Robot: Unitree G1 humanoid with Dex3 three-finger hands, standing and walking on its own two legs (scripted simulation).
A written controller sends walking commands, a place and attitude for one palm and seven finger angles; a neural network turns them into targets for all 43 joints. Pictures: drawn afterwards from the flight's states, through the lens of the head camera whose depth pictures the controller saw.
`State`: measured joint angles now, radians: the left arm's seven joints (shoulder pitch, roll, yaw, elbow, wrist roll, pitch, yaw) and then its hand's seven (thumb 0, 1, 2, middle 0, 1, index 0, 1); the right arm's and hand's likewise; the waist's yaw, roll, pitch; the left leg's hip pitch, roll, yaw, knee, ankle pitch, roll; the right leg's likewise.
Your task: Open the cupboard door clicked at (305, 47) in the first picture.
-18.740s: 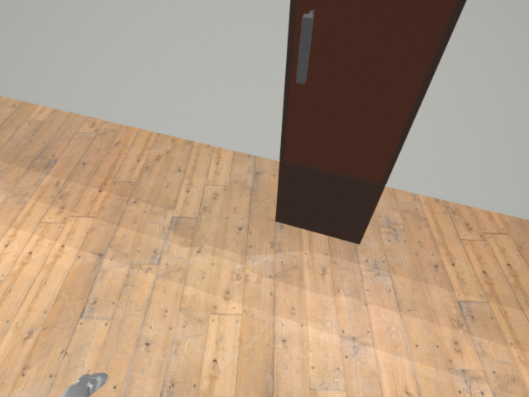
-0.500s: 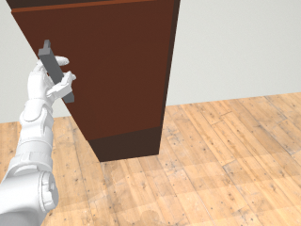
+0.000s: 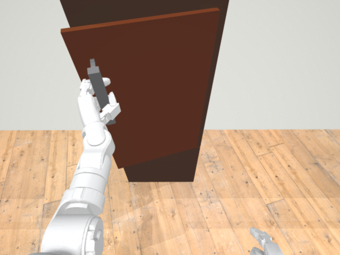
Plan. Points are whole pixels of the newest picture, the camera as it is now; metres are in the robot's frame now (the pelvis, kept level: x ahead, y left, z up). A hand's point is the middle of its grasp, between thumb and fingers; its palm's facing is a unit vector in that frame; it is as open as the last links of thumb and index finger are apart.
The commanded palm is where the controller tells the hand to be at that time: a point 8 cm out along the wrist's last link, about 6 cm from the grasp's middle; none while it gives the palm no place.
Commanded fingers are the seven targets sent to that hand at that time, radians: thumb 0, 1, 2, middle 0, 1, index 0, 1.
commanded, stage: pull the door open along its arc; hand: left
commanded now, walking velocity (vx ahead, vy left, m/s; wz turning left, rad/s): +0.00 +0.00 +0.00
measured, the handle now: (102, 93) +0.48 +0.19 +0.12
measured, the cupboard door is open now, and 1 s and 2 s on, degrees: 18 44 42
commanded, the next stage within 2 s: open thumb and fingers to let go in 1.00 s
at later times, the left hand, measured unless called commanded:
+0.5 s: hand (119, 112) +0.41 +0.13 +0.12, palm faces +0.42 -0.91 +0.02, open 6.1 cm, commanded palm +0.34 +0.16 +0.12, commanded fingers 0.00 0.90 0.90 -0.40 -1.35 -0.40 -1.35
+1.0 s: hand (149, 143) +0.32 +0.05 +0.12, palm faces +0.32 -0.95 -0.03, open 6.4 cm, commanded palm +0.28 +0.10 +0.12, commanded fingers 0.00 0.90 0.90 -0.40 -1.35 -0.40 -1.35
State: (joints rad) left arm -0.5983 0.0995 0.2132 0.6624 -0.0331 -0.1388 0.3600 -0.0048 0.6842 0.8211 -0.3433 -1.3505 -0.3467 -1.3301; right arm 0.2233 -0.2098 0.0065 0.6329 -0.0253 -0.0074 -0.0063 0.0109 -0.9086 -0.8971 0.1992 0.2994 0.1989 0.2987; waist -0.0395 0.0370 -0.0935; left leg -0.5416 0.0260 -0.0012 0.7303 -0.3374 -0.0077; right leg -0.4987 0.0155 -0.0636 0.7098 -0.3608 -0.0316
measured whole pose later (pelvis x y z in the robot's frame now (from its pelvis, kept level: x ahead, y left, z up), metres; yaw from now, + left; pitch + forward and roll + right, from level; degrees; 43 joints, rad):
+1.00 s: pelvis +0.03 -0.01 +0.01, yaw +1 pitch +1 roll +0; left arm 0.05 -0.07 -0.31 -0.13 0.03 0.17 0.58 0.02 0.63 0.74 -0.32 -1.31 -0.34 -1.33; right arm 0.08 -0.15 0.02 0.57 -0.04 0.10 0.04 0.01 -0.91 -0.90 0.20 0.30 0.20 0.30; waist 0.02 0.05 -0.07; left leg -0.30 0.02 -0.02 0.65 -0.37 -0.02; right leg -0.25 0.02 -0.08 0.63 -0.40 -0.04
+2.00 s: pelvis -0.01 +0.01 +0.01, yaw +1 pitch +1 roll -1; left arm -0.23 -0.14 -0.22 0.23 0.05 0.05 0.64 -0.01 -0.50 0.31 -0.42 -0.70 -0.42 -0.71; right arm 0.14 -0.15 0.01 0.65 -0.05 0.09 0.00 0.01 -0.91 -0.90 0.20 0.30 0.20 0.30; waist 0.02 0.03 -0.04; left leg -0.37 0.00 0.00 0.67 -0.31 0.01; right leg -0.32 -0.01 -0.07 0.65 -0.34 -0.02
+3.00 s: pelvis +0.02 -0.01 +0.01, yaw +0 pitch +0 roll +0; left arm 0.34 0.15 -0.04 -0.24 -0.16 -0.06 -0.06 -0.02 -0.50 0.30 -0.22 -0.33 -0.21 -0.33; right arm 0.19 -0.20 0.04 0.52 0.01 -0.01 -0.04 0.02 -0.91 -0.90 0.20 0.30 0.20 0.30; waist 0.02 0.04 -0.05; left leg -0.29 0.03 0.00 0.62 -0.34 -0.02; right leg -0.26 0.02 -0.06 0.62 -0.37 -0.04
